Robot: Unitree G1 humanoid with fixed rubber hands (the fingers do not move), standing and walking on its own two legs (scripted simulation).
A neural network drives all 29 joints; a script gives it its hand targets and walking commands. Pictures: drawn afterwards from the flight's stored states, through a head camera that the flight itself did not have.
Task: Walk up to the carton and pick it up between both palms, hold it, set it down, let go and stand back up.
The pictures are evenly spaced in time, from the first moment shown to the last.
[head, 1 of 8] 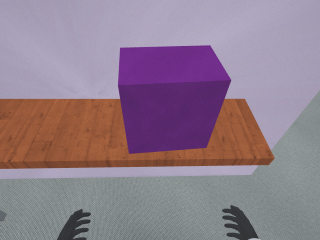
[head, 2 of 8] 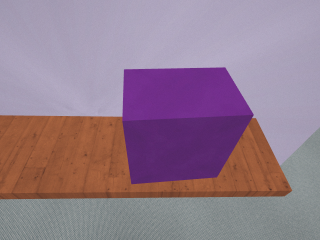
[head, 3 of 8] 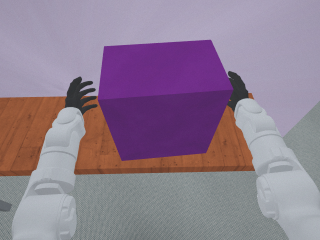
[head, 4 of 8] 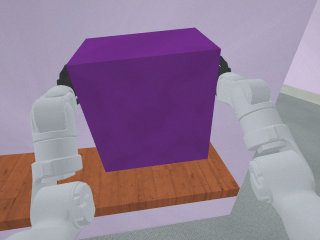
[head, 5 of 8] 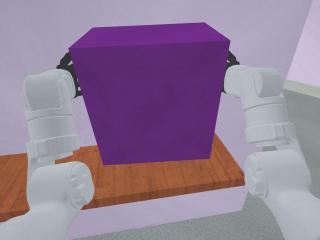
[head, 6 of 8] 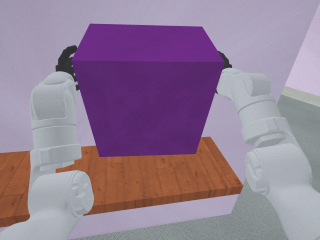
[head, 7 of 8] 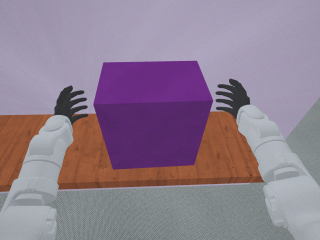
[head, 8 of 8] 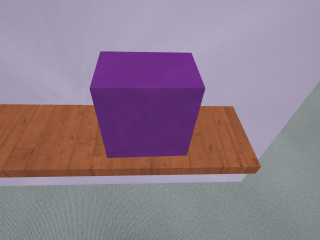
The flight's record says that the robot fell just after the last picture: no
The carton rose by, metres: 0.27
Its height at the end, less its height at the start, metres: +0.00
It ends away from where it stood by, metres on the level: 0.02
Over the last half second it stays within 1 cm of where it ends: yes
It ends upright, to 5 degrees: yes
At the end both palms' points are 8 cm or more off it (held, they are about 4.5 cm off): yes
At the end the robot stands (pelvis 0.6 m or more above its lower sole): yes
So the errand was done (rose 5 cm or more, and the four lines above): yes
